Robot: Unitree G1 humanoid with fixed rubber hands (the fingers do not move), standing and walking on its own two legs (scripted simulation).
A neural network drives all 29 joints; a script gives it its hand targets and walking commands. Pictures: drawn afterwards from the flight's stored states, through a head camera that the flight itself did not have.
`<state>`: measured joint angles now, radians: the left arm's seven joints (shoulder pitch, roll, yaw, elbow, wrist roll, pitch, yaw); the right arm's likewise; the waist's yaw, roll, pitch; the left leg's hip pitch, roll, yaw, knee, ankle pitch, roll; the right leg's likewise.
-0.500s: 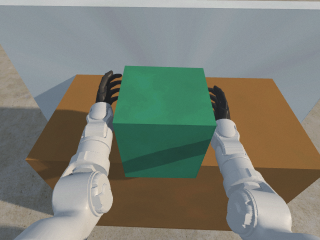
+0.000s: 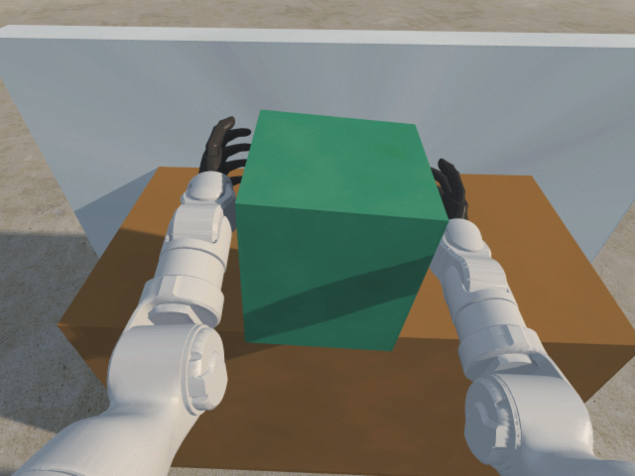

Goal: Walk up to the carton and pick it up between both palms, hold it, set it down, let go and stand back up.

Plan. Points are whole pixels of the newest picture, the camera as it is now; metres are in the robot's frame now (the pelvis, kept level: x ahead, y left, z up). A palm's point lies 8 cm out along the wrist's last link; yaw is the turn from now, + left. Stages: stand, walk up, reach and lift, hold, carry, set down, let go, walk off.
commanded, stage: reach and lift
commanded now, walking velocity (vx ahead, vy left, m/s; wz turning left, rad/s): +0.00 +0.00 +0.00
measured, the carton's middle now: (328, 234) +0.40 +0.03 +0.12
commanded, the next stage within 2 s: hold in 1.72 s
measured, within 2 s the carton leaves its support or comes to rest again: neither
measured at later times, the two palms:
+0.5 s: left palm (212, 158) +0.39 +0.17 +0.24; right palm (460, 203) +0.39 -0.13 +0.19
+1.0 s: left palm (205, 149) +0.38 +0.17 +0.26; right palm (467, 188) +0.38 -0.13 +0.22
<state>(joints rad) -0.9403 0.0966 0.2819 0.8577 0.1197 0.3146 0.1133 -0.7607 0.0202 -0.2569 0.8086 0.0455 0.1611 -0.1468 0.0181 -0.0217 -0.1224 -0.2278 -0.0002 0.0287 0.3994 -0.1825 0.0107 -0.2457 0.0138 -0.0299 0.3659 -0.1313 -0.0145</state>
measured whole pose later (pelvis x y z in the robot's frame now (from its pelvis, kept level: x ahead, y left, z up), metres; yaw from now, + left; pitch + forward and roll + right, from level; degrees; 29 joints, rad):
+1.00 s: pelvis -0.01 +0.00 +0.00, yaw +0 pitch +0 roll +0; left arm -0.99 0.10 0.25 0.66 0.12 0.62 0.14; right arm -0.84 -0.06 -0.18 0.66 0.21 0.44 -0.18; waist 0.01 -0.02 -0.15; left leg -0.23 0.00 0.03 0.40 -0.17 0.01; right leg -0.25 0.01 -0.03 0.37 -0.12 -0.02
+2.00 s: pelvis -0.01 +0.00 +0.00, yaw +0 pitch +0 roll +0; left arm -1.05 0.12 0.25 0.61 0.12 0.77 0.14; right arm -0.95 -0.12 -0.17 0.65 0.28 0.60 -0.21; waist 0.00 -0.02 -0.19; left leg -0.23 0.00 0.03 0.40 -0.17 0.01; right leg -0.25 0.01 -0.03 0.37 -0.11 -0.02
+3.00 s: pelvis -0.01 +0.00 +0.00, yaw +0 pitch +0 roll +0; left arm -1.06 0.13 0.26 0.60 0.12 0.82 0.14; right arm -1.00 -0.13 -0.17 0.67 0.30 0.66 -0.23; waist -0.01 -0.02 -0.21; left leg -0.23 0.00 0.03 0.40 -0.17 0.01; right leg -0.25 0.01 -0.03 0.37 -0.11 -0.02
